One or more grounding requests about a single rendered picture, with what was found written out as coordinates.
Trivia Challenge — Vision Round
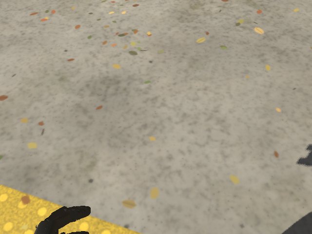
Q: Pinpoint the left robot hand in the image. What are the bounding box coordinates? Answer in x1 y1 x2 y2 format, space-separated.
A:
34 206 91 234

